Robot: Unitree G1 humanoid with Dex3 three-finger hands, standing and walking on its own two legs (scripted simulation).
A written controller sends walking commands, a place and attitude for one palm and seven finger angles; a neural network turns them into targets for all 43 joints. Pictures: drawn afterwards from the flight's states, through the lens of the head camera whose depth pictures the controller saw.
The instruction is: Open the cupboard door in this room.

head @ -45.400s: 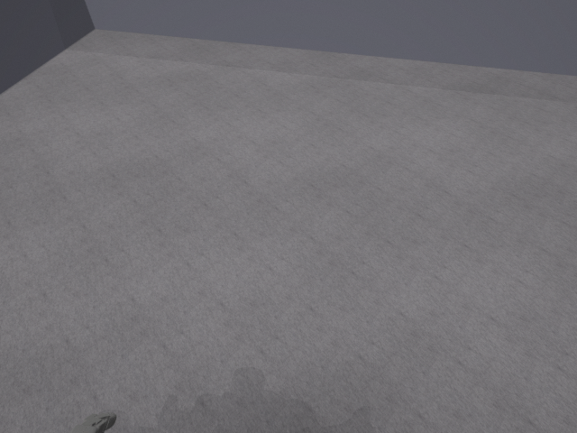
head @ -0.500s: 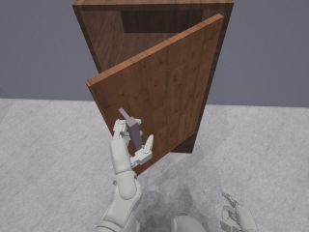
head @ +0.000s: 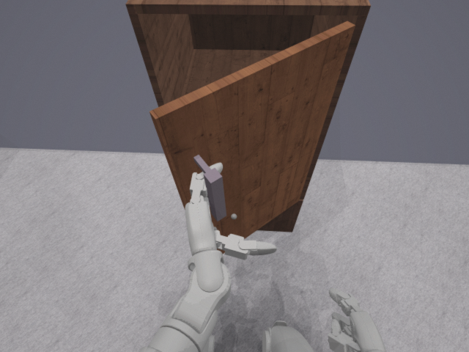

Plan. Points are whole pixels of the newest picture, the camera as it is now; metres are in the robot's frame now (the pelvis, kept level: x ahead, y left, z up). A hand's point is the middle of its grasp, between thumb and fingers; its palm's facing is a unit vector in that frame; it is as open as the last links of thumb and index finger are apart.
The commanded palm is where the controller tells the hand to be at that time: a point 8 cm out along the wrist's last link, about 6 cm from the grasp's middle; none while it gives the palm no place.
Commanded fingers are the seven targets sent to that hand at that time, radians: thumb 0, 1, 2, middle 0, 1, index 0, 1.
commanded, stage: open thumb and fingers to let go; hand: left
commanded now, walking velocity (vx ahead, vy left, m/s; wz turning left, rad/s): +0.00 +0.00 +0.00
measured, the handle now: (209, 189) +0.38 +0.05 +0.05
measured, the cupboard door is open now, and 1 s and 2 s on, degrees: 39 47 47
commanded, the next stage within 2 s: slide the hand sideways off the handle in 0.04 s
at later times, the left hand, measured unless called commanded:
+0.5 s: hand (244, 247) +0.28 +0.00 +0.04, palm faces -0.20 -0.98 -0.01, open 16.3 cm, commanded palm +0.26 +0.05 +0.03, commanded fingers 0.00 -0.50 0.30 -0.15 -0.30 -0.15 -0.30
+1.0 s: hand (214, 274) +0.24 +0.04 +0.04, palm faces -0.13 -0.99 +0.01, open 16.1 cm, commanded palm +0.22 +0.11 +0.03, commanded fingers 0.00 -0.50 0.30 -0.15 -0.30 -0.15 -0.30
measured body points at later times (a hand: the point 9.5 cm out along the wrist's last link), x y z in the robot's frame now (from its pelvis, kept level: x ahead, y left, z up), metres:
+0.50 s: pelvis -0.01 +0.03 -0.01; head +0.06 +0.01 +0.43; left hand +0.29 +0.05 +0.04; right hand +0.15 -0.20 -0.11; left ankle +0.02 +0.14 -0.65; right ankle +0.03 -0.06 -0.65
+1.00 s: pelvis +0.00 +0.02 -0.01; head +0.07 +0.01 +0.43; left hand +0.24 +0.09 +0.04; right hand +0.19 -0.20 -0.09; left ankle +0.02 +0.14 -0.65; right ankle +0.03 -0.06 -0.65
